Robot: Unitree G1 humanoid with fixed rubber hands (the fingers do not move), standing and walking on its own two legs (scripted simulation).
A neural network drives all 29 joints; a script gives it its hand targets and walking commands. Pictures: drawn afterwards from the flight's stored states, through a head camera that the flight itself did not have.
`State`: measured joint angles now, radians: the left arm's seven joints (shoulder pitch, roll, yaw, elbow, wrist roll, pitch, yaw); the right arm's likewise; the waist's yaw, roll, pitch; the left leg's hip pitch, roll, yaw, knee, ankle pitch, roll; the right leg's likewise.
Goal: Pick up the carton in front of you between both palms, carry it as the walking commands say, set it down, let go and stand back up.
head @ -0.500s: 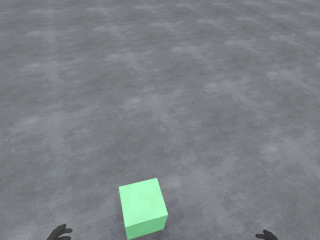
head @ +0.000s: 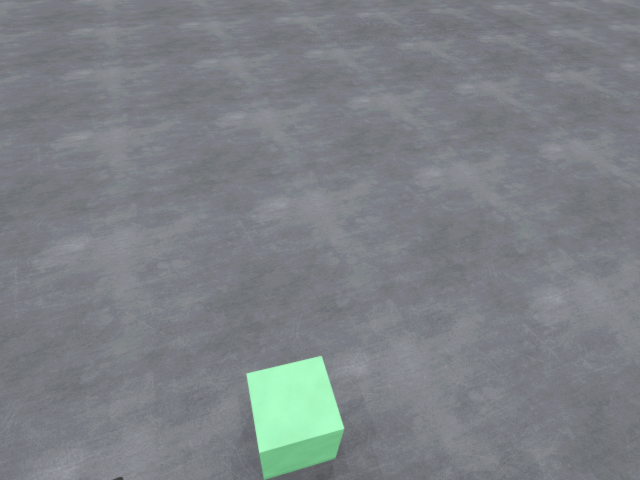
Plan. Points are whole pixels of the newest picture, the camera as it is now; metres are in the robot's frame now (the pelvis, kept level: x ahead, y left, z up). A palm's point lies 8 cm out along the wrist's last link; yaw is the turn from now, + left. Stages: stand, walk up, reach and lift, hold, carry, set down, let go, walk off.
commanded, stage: stand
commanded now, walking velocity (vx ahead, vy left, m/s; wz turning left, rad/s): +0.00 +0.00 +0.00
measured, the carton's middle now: (292, 417) +0.45 +0.05 -0.65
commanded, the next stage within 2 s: none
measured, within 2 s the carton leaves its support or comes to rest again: neither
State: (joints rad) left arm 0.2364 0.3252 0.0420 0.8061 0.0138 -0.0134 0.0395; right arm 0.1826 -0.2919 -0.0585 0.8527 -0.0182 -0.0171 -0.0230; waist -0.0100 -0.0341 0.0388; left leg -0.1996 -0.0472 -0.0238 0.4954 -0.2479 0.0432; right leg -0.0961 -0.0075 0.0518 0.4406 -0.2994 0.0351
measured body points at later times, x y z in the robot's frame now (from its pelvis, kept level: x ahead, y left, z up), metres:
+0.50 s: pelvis -0.01 -0.01 +0.00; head -0.02 +0.01 +0.45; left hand +0.07 +0.29 -0.12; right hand +0.08 -0.30 -0.11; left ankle +0.01 +0.09 -0.74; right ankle -0.04 -0.15 -0.74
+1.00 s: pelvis -0.02 -0.01 +0.01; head -0.02 +0.00 +0.46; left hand +0.06 +0.29 -0.12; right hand +0.08 -0.31 -0.11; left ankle +0.01 +0.09 -0.74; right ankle -0.04 -0.15 -0.74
